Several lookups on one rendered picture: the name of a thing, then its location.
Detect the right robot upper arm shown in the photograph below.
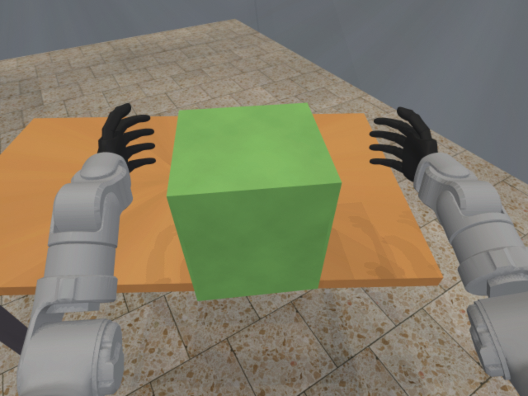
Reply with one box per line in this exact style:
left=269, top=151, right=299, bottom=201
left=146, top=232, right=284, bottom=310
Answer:
left=467, top=291, right=528, bottom=396

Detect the left robot upper arm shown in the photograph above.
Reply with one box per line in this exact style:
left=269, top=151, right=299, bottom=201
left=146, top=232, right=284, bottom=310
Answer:
left=19, top=318, right=124, bottom=396

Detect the left robot forearm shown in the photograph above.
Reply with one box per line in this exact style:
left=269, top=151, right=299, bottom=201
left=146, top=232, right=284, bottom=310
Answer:
left=16, top=152, right=133, bottom=395

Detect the table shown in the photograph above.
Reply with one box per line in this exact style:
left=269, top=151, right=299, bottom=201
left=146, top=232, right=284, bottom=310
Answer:
left=0, top=113, right=444, bottom=355

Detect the carton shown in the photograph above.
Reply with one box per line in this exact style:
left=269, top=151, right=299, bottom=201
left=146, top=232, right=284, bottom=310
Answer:
left=167, top=103, right=342, bottom=301

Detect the right robot forearm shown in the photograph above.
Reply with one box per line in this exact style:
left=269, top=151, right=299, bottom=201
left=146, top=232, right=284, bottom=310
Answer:
left=413, top=153, right=528, bottom=298

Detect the robot left hand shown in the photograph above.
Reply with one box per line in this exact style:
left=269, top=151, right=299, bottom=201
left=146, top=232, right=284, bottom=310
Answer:
left=97, top=103, right=156, bottom=173

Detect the robot right hand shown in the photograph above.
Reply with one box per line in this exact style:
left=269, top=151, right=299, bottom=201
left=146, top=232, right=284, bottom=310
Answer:
left=369, top=107, right=438, bottom=182

